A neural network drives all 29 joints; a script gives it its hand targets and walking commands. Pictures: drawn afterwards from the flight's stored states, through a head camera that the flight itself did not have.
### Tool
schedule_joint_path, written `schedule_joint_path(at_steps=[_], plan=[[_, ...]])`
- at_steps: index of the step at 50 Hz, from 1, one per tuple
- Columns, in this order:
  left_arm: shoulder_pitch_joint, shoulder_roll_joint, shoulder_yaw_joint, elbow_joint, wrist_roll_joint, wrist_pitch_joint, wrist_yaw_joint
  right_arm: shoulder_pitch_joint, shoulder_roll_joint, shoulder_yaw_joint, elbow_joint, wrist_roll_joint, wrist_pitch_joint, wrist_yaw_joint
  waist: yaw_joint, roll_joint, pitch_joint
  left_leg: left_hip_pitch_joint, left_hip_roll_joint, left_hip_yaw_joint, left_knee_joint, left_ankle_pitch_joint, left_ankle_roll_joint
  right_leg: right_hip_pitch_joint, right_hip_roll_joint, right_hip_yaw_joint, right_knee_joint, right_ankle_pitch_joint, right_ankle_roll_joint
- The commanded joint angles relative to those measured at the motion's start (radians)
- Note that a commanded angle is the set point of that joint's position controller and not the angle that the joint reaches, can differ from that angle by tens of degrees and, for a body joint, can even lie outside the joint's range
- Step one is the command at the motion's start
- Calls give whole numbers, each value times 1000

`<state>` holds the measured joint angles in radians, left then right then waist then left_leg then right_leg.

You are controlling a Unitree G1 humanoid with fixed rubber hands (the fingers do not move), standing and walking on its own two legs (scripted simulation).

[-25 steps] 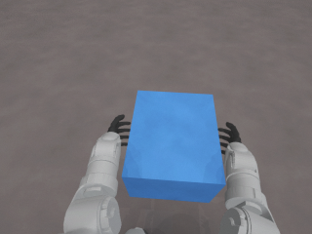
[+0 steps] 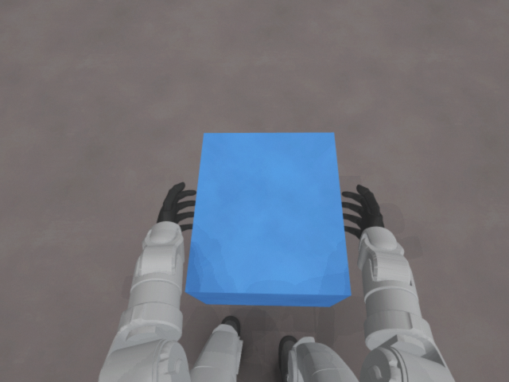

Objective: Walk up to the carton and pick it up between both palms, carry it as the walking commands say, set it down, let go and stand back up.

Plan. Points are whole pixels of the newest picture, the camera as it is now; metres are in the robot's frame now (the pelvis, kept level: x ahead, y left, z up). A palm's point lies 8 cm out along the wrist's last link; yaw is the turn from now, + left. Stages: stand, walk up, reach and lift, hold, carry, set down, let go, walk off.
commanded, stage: set down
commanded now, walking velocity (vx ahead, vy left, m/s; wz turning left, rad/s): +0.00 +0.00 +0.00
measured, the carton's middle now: (267, 221) +0.38 +0.00 -0.15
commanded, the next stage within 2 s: none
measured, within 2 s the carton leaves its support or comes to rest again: neither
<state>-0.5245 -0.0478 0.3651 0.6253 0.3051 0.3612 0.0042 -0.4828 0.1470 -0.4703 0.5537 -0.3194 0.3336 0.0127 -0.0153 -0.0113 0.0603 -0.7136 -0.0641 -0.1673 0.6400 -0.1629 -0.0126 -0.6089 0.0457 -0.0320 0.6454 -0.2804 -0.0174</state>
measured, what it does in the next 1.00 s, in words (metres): lowers itself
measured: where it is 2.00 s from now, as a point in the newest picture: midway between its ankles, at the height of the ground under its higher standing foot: (258, 371)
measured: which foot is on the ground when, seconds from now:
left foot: down 0.00-1.00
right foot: down 0.00-1.00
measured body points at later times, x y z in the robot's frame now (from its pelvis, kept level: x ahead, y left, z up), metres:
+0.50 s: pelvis -0.02 +0.00 -0.07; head +0.19 +0.02 +0.33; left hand +0.37 +0.15 -0.18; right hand +0.35 -0.19 -0.16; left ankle +0.08 +0.11 -0.72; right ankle +0.01 -0.11 -0.72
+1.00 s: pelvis -0.03 -0.01 -0.15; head +0.22 -0.01 +0.23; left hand +0.40 +0.13 -0.27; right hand +0.38 -0.20 -0.25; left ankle +0.08 +0.11 -0.72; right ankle +0.01 -0.11 -0.72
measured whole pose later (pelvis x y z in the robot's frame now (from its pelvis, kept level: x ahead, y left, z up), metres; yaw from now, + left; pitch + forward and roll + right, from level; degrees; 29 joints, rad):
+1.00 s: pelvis -0.03 -0.01 -0.15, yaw -5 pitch +39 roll -2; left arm -0.73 -0.02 0.40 0.61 0.18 0.29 0.12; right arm -0.73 0.08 -0.40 0.59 -0.08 0.26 -0.19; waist -0.01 0.00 -0.11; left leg -1.65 -0.07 -0.14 1.35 -0.38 -0.06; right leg -1.57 0.11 -0.01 1.39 -0.50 -0.02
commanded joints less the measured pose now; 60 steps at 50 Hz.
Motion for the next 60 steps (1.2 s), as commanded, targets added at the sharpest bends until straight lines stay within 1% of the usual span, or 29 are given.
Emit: schedule_joint_path(at_steps=[1,5,6,8,11,14,17,18,20,24,25,27,29,31,32,33,34,40,41,42,43,45,49,50,51,56,57,58,60], plan=[[-377,-990,-590,-151,-234,-148,-243,-411,769,609,-57,208,-129,245,-77,112,-930,348,-11,49,121,562,-4,-29,52,148,64,543,-4],[-337,-959,-654,-181,-265,-185,-224,-328,716,616,-74,198,-165,227,-112,113,-933,270,-13,22,157,610,-15,-91,60,153,110,561,-4],[-338,-974,-661,-178,-250,-188,-211,-388,732,640,-106,219,-179,235,-37,162,-986,344,-17,30,152,597,-26,-174,74,143,131,449,-7],[-335,-894,-619,-163,-218,-198,-210,-377,692,642,-75,215,-189,229,-42,79,-957,256,-10,14,187,646,-10,-255,78,140,129,505,12],[-358,-956,-639,-147,-248,-211,-187,-389,643,615,-49,191,-208,235,-107,123,-1058,279,-23,29,212,540,-34,-311,84,101,184,380,3],[-371,-955,-692,-212,-268,-216,-179,-434,643,683,-100,250,-218,239,-36,152,-1157,298,-29,30,286,623,-40,-399,96,105,251,395,0],[-508,-936,-693,-187,-285,-207,-164,-541,580,648,-77,242,-216,238,-87,137,-1069,180,-21,35,313,401,-39,-484,97,87,295,240,-4],[-532,-906,-687,-240,-253,-216,-151,-563,637,678,-73,245,-210,239,-10,129,-1128,151,-37,52,332,382,-40,-471,100,97,331,240,-4],[-529,-954,-740,-190,-276,-193,-147,-658,601,709,-141,294,-221,237,-43,167,-1231,183,-33,54,378,384,-44,-528,99,81,367,233,-6],[-635,-919,-626,-116,-253,-149,-183,-668,685,668,-19,240,-144,231,-58,49,-1062,-78,-54,110,423,71,-14,-495,94,80,392,64,20],[-639,-898,-580,-75,-218,-133,-181,-759,678,673,-3,272,-134,235,42,93,-1011,-111,-49,142,423,-20,-13,-513,99,97,397,-37,13],[-837,-871,-580,-108,-253,-129,-202,-890,746,670,24,285,-108,237,30,39,-995,-221,-46,153,453,-158,11,-497,76,104,404,-152,25],[-779,-899,-570,-79,-231,-121,-215,-777,792,660,59,258,-90,234,1,24,-1023,-229,-54,158,492,-83,17,-502,86,95,431,-68,29],[-829,-883,-479,-19,-190,-107,-216,-895,787,675,89,292,-77,246,112,37,-988,-283,-49,179,489,-118,16,-542,100,102,471,-103,28],[-779,-910,-484,22,-209,-103,-223,-988,794,695,-19,321,-91,243,82,12,-1042,-213,-53,155,523,-88,29,-559,95,85,488,-105,38],[-741,-920,-453,32,-175,-90,-223,-931,794,678,76,304,-75,252,130,31,-1010,-279,-55,165,532,-79,23,-589,97,112,483,-104,28],[-828,-922,-491,-3,-197,-99,-228,-900,804,623,132,269,-67,253,33,14,-1072,-260,-55,150,542,-117,20,-626,106,71,515,-129,27],[-818,-946,-526,-75,-227,-108,-221,-986,820,746,18,367,-92,251,124,50,-1295,-266,-61,181,656,91,6,-595,112,88,609,67,37],[-859,-942,-542,-59,-265,-102,-226,-928,801,714,54,320,-86,232,16,-9,-1243,-321,-58,168,666,46,3,-600,110,65,600,48,37],[-859,-903,-537,-60,-244,-102,-223,-946,816,710,71,338,-83,231,77,35,-1285,-283,-56,177,656,26,4,-632,116,65,618,14,39],[-844,-883,-529,-79,-261,-111,-223,-907,805,713,117,323,-76,226,59,-28,-1191,-349,-55,167,687,50,7,-652,105,80,614,31,46],[-818,-898,-540,-106,-240,-115,-208,-930,805,764,40,380,-94,237,121,57,-1299,-295,-57,181,706,150,1,-633,110,106,650,130,38],[-883,-860,-599,-187,-320,-145,-202,-917,759,815,-22,387,-117,194,52,-1,-1464,-370,-72,176,783,204,-16,-585,110,91,703,251,44],[-857,-910,-626,-177,-324,-137,-193,-967,736,852,-68,405,-130,199,98,51,-1465,-330,-76,186,774,226,-23,-612,120,83,736,230,33],[-891,-850,-615,-132,-320,-134,-196,-918,729,778,38,383,-115,189,54,45,-1345,-378,-62,172,774,159,-16,-676,120,85,721,165,33],[-891,-821,-530,-20,-256,-136,-195,-992,739,695,126,356,-125,186,85,32,-1202,-506,-62,186,808,58,-6,-811,119,86,734,58,41],[-884,-810,-519,-56,-247,-146,-187,-1026,726,737,62,377,-133,188,138,24,-1232,-503,-57,185,817,105,-6,-787,114,83,772,108,43],[-885,-845,-562,-86,-277,-154,-185,-988,730,745,54,381,-142,183,81,35,-1321,-493,-69,194,830,139,-19,-751,125,71,767,152,37],[-995,-819,-581,-152,-312,-156,-172,-1051,708,768,33,393,-137,178,85,18,-1376,-453,-72,179,846,164,-16,-757,124,73,806,155,39]])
